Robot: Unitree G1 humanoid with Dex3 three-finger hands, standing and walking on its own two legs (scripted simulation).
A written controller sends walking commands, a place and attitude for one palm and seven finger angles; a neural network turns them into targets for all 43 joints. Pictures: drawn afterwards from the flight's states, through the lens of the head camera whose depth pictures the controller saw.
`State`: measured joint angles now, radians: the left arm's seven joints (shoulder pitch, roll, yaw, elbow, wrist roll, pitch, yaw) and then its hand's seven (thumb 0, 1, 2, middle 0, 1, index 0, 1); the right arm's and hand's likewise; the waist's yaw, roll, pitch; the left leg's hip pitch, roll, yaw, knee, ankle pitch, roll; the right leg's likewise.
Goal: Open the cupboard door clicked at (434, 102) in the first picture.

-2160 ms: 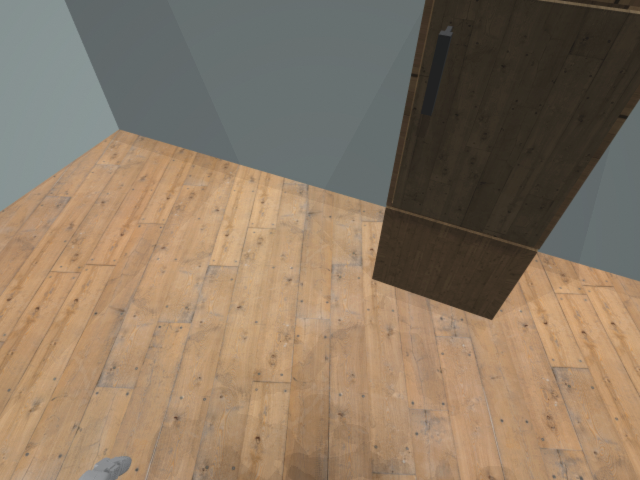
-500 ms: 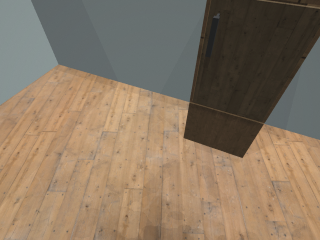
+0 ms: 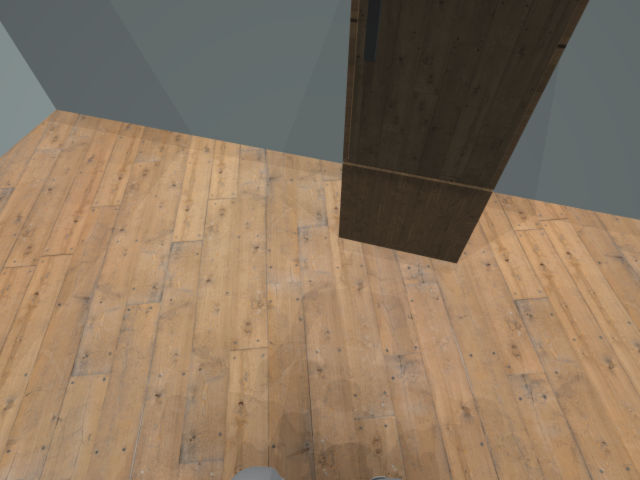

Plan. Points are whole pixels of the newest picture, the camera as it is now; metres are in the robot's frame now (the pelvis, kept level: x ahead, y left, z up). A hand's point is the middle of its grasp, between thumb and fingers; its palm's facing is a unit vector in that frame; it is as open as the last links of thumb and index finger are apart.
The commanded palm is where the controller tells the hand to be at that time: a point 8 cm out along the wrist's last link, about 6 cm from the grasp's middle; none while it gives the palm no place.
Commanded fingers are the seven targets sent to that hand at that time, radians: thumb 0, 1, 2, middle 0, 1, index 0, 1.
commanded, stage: turn to face it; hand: left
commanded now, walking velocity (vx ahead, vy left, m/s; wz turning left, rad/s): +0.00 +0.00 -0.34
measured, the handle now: (375, 13) +0.97 -0.06 +0.11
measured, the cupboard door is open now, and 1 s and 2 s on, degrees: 0 0 0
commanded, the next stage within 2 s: take the last steps up to it in 0.26 s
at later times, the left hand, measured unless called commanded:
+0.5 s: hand out of the picture +0.07 +0.23 -0.15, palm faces -0.21 -0.95 -0.22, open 7.4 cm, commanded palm none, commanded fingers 0.00 0.90 0.90 -0.20 -0.30 -0.20 -0.30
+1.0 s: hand out of the picture +0.02 +0.15 -0.18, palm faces -0.17 -0.98 -0.11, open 7.4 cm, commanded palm none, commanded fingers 0.00 0.90 0.90 -0.20 -0.30 -0.20 -0.30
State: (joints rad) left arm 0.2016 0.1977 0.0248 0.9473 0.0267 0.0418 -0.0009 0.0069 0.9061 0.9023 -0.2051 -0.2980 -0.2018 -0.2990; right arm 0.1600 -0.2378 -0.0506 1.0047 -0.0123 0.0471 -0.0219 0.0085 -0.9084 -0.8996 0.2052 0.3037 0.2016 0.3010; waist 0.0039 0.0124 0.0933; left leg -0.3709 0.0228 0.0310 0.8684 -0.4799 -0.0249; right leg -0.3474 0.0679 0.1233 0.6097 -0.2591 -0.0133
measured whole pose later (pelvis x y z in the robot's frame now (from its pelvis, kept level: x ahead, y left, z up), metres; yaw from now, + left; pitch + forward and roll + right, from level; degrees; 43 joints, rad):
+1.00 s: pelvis +0.09 -0.01 -0.01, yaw -14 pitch +0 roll -2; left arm 0.48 0.10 0.02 1.18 0.03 -0.06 0.02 0.01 0.91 0.90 -0.20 -0.30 -0.20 -0.30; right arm 0.16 -0.16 -0.05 1.03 -0.03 -0.01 0.02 0.01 -0.91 -0.90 0.20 0.30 0.20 0.30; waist 0.02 -0.01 0.06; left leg -0.54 0.09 0.14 0.76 -0.24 0.00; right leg 0.12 0.04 -0.07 0.34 -0.45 -0.02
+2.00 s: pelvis +0.39 -0.11 +0.00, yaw -13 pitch -1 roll -2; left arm 0.19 0.14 0.05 1.03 0.03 0.00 0.04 -0.01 0.93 0.90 -0.20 -0.30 -0.20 -0.30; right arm 0.15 -0.20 -0.07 1.02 -0.02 0.04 -0.03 0.01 -0.94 -0.90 0.20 0.30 0.20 0.30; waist 0.01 0.03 0.09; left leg -0.46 0.04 0.05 0.86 -0.40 -0.05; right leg -0.23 -0.05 -0.18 0.54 -0.28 -0.02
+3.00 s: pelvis +0.31 -0.07 +0.02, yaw -13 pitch +1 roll +1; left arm 0.42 0.04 0.01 1.11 0.02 -0.05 0.02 0.01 0.91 0.90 -0.20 -0.30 -0.20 -0.30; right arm 0.41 -0.15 -0.07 1.14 -0.04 0.05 0.00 0.01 -0.91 -0.90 0.20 0.30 0.20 0.30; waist 0.01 0.06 -0.04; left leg -0.44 0.08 0.03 0.93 -0.24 -0.06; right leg -0.09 -0.02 -0.14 0.32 -0.25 -0.04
